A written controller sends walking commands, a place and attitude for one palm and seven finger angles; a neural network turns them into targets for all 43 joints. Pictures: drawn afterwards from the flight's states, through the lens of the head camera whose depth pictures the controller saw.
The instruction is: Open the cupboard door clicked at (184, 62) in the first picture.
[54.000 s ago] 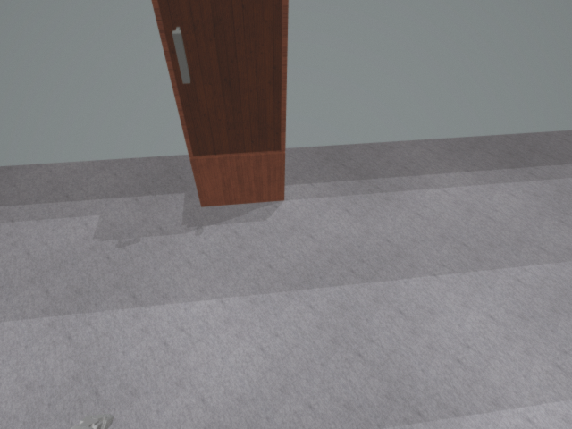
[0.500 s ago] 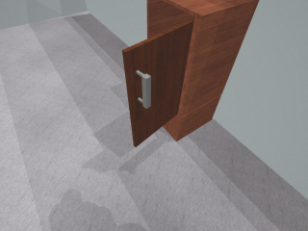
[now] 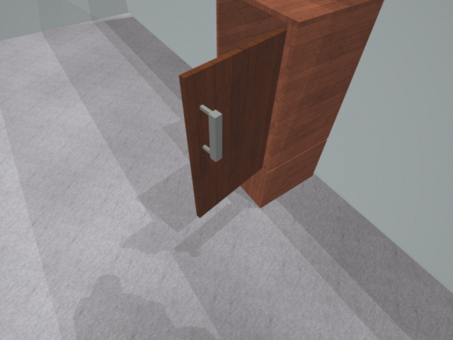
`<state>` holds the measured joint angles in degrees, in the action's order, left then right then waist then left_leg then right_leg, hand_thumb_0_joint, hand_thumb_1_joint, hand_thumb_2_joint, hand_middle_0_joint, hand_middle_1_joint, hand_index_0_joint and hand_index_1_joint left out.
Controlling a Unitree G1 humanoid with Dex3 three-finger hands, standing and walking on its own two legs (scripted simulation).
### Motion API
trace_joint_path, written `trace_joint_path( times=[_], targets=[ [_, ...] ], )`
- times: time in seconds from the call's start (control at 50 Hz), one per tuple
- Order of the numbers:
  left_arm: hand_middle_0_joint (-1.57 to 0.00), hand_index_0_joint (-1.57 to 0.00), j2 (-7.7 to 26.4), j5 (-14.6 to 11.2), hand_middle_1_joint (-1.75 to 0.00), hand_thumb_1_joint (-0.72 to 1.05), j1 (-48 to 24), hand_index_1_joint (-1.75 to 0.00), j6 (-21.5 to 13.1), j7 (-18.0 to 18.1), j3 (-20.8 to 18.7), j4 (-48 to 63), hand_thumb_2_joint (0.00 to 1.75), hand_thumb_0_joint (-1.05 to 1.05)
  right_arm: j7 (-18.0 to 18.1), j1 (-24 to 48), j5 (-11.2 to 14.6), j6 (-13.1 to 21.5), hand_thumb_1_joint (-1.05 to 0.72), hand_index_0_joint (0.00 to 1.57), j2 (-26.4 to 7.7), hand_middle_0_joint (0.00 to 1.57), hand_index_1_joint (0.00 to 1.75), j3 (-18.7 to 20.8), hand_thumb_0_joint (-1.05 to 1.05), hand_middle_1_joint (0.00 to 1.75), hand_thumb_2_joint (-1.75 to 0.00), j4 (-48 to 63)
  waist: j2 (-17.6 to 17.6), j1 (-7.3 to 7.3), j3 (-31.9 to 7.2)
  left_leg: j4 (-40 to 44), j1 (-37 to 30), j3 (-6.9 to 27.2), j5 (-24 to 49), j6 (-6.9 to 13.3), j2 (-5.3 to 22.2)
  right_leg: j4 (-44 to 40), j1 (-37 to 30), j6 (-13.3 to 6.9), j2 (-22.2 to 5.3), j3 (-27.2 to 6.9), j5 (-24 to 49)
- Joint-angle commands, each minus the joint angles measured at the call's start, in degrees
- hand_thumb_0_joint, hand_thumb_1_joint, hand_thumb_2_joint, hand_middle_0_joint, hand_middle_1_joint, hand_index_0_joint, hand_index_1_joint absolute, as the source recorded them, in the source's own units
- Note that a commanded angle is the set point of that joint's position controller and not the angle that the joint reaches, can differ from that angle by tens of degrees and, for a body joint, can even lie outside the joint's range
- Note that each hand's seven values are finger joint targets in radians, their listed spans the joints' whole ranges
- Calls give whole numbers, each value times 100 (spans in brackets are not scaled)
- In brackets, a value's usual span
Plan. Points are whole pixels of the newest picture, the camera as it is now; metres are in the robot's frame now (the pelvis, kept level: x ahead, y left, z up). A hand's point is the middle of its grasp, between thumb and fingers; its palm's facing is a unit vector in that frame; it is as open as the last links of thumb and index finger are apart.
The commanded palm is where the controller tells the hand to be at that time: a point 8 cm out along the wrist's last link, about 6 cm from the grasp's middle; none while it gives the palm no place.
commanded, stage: look to check the result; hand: left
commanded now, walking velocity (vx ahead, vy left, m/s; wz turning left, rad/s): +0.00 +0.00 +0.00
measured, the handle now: (210, 133) +0.61 +0.07 -0.02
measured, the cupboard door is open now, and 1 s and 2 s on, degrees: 100 100 100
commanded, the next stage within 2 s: stand and wait in 0.02 s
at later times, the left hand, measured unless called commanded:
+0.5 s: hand out of the picture +0.04 +0.19 -0.17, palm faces +0.00 -0.97 -0.24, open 7.4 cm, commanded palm none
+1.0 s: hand out of the picture +0.04 +0.19 -0.17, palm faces +0.00 -0.97 -0.24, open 7.4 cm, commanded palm none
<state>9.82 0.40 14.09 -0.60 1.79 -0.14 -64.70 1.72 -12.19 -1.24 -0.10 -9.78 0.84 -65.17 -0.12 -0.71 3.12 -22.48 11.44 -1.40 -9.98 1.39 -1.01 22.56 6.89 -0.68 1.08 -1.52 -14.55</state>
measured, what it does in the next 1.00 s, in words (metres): stands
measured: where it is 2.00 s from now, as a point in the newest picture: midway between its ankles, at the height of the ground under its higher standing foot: outside the picture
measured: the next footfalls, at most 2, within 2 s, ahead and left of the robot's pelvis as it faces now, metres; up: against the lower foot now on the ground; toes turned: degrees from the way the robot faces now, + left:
none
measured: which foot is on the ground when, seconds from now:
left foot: down 0.00-1.00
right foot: down 0.00-1.00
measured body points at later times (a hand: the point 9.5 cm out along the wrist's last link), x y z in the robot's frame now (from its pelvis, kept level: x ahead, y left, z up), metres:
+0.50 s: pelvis +0.01 +0.00 +0.00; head +0.03 -0.01 +0.45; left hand +0.04 +0.24 -0.15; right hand +0.04 -0.25 -0.15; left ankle +0.02 +0.10 -0.74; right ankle -0.03 -0.11 -0.74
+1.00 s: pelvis +0.02 -0.01 +0.00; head +0.04 -0.01 +0.45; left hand +0.05 +0.24 -0.15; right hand +0.05 -0.26 -0.15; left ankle +0.02 +0.10 -0.74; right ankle -0.03 -0.11 -0.74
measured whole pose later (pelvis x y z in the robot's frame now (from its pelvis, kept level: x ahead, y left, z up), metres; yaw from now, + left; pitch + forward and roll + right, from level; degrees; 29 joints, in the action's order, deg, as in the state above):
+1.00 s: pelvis +0.02 -0.01 +0.00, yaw +0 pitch -1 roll +0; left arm 12.5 0.3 12.1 -0.9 1.4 -0.1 -64.8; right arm 1.6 -9.8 -1.2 0.0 -12.4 0.6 -65.7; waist -0.3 -0.6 3.0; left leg -20.0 8.8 -1.3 -10.3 0.7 -0.6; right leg 19.1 3.9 -1.3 1.5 -1.5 -14.3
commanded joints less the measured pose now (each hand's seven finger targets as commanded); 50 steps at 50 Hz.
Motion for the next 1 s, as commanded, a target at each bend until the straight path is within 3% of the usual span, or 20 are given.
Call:
trace_joint_path(
  times=[0.0,0.08,0.14,0.36,0.6,0.66,0.98],
  targets=[
    [-20,-20,713,16,-30,90,322,-30,-72,29,-148,141,90,0,36,-202,16,79,-90,20,-736,20,30,100,0,30,-90,172,68,6,5,388,-416,626,527,53,640,-511,492,-179,-591,-456,596],
    [-20,-20,792,18,-30,90,266,-30,-88,18,-166,175,90,0,35,-139,26,90,-90,20,-842,20,30,106,0,30,-90,201,-65,22,-74,379,-459,633,618,59,652,-529,422,-173,-589,-460,682],
    [-20,-20,813,15,-30,90,193,-30,-77,15,-157,176,90,0,32,-108,15,92,-90,20,-851,20,30,98,0,30,-90,181,64,8,-37,425,-443,641,619,49,658,-533,398,-173,-601,-443,665],
    [-20,-20,941,7,-30,90,107,-30,-96,11,-170,167,90,0,40,2,21,111,-90,20,-974,20,30,91,0,30,-90,184,15,20,-217,394,-626,617,1006,47,677,-560,214,-173,-647,-437,1065],
    [-20,-20,1040,4,-30,90,61,-30,-113,15,-169,176,90,0,31,100,27,100,-90,20,-1029,20,30,93,0,30,-90,169,-51,22,-144,406,-654,600,1017,26,673,-628,197,-170,-668,-445,1211],
    [-20,-20,1044,-3,-30,90,64,-30,-118,14,-170,184,90,0,35,87,23,107,-90,20,-1050,20,30,89,0,30,-90,165,-24,19,-295,385,-718,592,1098,23,679,-615,104,-170,-667,-452,1309],
    [-20,-20,1089,3,-30,90,56,-30,-126,12,-177,187,90,0,37,137,37,114,-90,20,-1115,20,30,95,0,30,-90,165,-88,44,-167,439,-710,596,1031,26,691,-692,143,-180,-661,-478,1216]
  ],
)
